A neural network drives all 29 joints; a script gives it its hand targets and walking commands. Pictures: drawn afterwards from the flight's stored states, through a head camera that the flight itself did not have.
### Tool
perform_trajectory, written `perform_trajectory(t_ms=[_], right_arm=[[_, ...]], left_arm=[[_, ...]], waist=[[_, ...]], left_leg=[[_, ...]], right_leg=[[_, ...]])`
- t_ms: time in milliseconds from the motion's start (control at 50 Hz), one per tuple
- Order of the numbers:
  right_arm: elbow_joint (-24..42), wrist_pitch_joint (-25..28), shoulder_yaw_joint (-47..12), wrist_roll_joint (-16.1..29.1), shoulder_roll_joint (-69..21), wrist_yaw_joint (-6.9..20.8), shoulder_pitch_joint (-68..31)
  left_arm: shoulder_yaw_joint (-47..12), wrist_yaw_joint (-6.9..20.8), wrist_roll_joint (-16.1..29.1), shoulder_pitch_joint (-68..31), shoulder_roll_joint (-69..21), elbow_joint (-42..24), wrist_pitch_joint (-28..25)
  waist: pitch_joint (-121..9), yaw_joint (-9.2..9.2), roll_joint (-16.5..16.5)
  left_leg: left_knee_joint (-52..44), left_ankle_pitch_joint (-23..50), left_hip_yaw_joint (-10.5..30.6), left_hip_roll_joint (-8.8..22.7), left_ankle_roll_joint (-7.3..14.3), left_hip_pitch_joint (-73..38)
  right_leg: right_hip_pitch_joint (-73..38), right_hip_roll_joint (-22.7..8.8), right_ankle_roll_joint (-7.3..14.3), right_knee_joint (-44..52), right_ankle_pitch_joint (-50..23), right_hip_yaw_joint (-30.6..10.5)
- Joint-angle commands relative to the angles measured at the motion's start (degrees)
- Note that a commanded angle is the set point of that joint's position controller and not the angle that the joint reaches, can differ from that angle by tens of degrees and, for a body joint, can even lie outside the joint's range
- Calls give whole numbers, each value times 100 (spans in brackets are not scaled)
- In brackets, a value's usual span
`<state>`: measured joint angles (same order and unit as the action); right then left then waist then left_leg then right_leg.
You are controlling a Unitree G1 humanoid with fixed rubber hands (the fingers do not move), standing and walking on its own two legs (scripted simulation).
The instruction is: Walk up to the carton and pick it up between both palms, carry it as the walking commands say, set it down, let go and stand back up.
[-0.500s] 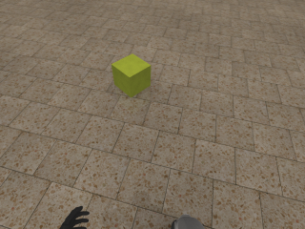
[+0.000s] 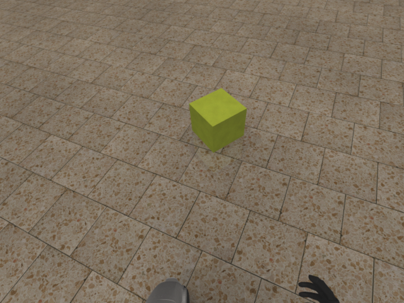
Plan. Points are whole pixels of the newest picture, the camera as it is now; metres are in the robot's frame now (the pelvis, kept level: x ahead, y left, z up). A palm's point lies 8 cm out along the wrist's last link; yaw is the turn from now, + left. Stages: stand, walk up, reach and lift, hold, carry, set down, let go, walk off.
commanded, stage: walk up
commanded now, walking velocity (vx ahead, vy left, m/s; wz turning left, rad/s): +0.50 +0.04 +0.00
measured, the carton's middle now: (217, 120) +1.25 +0.08 -0.66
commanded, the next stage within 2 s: none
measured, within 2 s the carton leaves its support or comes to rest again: neither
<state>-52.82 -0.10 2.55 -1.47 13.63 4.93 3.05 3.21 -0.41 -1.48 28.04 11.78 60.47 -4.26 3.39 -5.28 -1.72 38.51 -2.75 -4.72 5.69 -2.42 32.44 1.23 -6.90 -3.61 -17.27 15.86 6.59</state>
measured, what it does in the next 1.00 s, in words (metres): walks ahead: left foot, then right foot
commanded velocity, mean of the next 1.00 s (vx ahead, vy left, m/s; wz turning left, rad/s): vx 0.49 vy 0.04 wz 0.01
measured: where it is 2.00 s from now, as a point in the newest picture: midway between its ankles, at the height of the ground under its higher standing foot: (215, 202)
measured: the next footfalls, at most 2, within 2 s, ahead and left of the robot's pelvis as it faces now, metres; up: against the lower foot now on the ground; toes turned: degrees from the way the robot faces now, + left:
left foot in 0.10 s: +0.21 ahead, +0.16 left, +0.00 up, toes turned +8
right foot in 0.62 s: +0.49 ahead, -0.11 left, +0.00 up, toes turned -9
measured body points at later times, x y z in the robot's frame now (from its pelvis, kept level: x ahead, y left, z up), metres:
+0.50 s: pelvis +0.25 +0.04 +0.00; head +0.28 +0.06 +0.45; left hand +0.41 +0.27 -0.14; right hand +0.16 -0.19 -0.13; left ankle +0.17 +0.16 -0.75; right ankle +0.40 -0.12 -0.69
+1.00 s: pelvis +0.50 +0.03 +0.00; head +0.53 +0.00 +0.45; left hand +0.40 +0.27 -0.12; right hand +0.64 -0.20 -0.15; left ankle +0.63 +0.20 -0.69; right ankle +0.45 -0.10 -0.75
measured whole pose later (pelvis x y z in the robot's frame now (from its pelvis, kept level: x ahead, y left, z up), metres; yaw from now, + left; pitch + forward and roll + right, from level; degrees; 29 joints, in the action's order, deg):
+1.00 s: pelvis +0.50 +0.03 +0.00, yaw +0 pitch +0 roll +2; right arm -54.2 -0.2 3.7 -1.7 13.5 3.7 6.6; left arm 2.8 -0.6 -1.3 28.0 10.1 61.8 -4.6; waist 2.9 -5.1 -2.0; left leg 43.2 -2.6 -4.0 6.0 -2.7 32.8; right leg 2.8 -6.6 -2.1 -17.7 14.2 7.5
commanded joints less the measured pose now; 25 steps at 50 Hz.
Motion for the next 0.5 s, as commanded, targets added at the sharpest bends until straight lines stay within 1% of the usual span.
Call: perform_trajectory(t_ms=[0,20,40,60,80,100,120,140,160,180,200,220,240,260,300,340,420,460,480], right_arm=[[265,176,-41,31,146,-40,-379],[149,209,-16,2,234,-85,-195],[-2,240,33,-28,360,-140,163],[-256,296,114,-65,559,-215,828],[-544,371,226,-104,881,-291,1827],[-574,408,362,-198,1645,-370,2492],[-609,359,342,-26,1783,-369,2716],[-453,407,237,-2,1412,-354,2159],[-385,466,171,8,1010,-358,1677],[-344,501,115,19,646,-363,1333],[-340,543,69,12,431,-382,1211],[-371,584,20,5,347,-395,1279],[-418,625,9,-4,328,-411,1393],[-472,656,10,-4,356,-420,1552],[-568,672,7,6,425,-437,1850],[-632,653,1,10,449,-456,2061],[-734,627,18,9,505,-479,2309],[-804,612,45,12,551,-496,2438],[-863,587,57,28,523,-515,2467]], left_arm=[[135,27,-11,-190,989,-186,-46],[135,31,-21,-139,969,-145,-31],[145,33,-23,-161,1007,-147,-26],[131,52,-16,-122,970,-154,-18],[97,66,-38,-47,819,-209,-19],[31,52,-23,-97,348,-474,-54],[63,10,-81,-251,527,-610,-40],[70,-2,-104,-369,711,-451,-27],[32,20,-82,-515,561,-393,-3],[4,58,-45,-504,401,-292,37],[2,93,-34,-460,328,-241,106],[0,142,-32,-431,256,-221,183],[17,182,-26,-463,240,-209,253],[43,212,-25,-662,286,-269,304],[70,273,-30,-1235,344,-479,359],[46,323,-14,-1721,294,-642,383],[-26,386,46,-2616,205,-887,360],[-32,397,27,-2937,216,-999,317],[-26,402,14,-3030,212,-1085,273]], waist=[[261,273,1774],[201,340,1568],[51,512,1172],[-323,768,589],[-949,1133,-213],[-1320,1369,-2017],[-1583,1344,-1947],[-1197,1046,-894],[-667,847,-294],[-389,606,-154],[-271,464,-322],[-253,421,-493],[-248,426,-584],[-172,459,-605],[24,565,-633],[176,685,-654],[442,906,-640],[503,989,-752],[488,957,-941]], left_leg=[[-652,-358,-190,-19,106,-910],[-676,-491,-324,-41,133,-1252],[-809,-608,-458,-117,160,-1761],[-954,-920,-603,-262,223,-2606],[-992,-1315,-194,33,335,-3849],[-2081,-2515,2408,1664,736,-4578],[-2837,-3236,3775,2174,1038,-4533],[-2777,-2918,3874,2219,981,-4112],[-2658,-2063,3219,1895,961,-3451],[-2659,-1384,2500,1482,909,-2949],[-2707,-743,2010,1294,833,-2592],[-2731,-209,1657,1201,825,-2424],[-2757,128,1325,1192,823,-2424],[-2792,318,1136,1175,824,-2410],[-2870,407,931,1137,825,-2553],[-2977,275,827,1124,827,-2785],[-3222,-134,596,1086,799,-2939],[-3262,-116,459,1082,777,-3026],[-3266,-243,249,936,750,-2934]], right_leg=[[720,-845,705,811,-386,-317],[788,-904,710,642,-432,-369],[911,-880,697,148,-764,-332],[1098,-672,649,-863,-1242,-208],[1708,-317,551,-2454,-998,-67],[3309,468,343,-4429,1443,1],[3875,291,470,-5511,1665,-696],[4038,66,528,-5824,1056,-994],[3944,-158,480,-5642,462,-985],[3634,-312,399,-5360,0,-893],[3339,-374,311,-5154,-135,-831],[3118,-308,245,-5020,-233,-744],[3043,-262,200,-4932,-377,-668],[3052,-238,163,-4789,-527,-609],[3321,-220,127,-4365,-843,-541],[3562,-182,110,-3807,-1072,-451],[3393,-48,131,-2451,-1493,-216],[3215,41,166,-2021,-1479,-66],[2917,75,212,-1777,-1368,-14]])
